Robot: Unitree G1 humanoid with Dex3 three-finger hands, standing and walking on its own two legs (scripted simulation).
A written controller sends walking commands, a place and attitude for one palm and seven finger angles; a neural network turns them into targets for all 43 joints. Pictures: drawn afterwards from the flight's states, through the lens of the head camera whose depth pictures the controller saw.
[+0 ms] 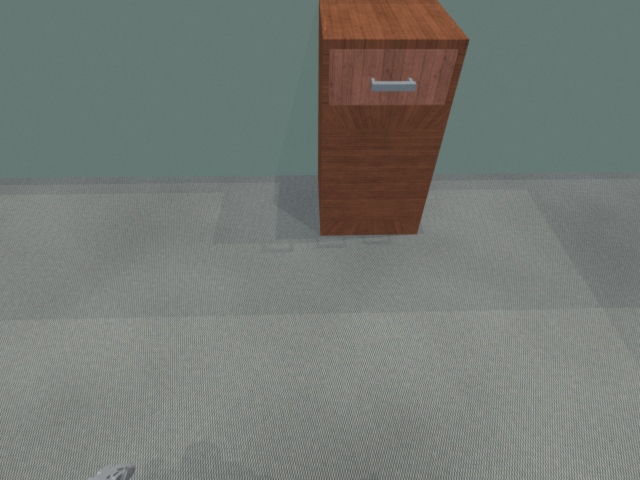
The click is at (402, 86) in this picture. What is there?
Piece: drawer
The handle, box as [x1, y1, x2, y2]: [371, 78, 416, 90]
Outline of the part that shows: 371,78 372,90 414,90 416,84 411,78 408,78 407,81 375,81 373,78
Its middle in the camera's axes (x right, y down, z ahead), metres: +0.22 -0.49 +1.21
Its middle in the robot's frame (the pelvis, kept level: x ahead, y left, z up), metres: +1.24 -0.16 -0.05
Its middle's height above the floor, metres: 0.71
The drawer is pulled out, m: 0.00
